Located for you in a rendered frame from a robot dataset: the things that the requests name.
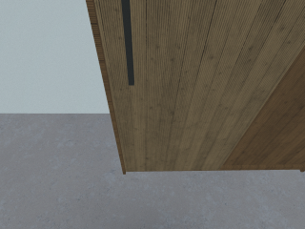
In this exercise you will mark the wardrobe door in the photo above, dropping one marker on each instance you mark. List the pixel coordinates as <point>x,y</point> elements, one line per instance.
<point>277,134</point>
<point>202,70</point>

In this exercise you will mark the handle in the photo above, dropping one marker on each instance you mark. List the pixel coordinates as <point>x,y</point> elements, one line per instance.
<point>127,26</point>

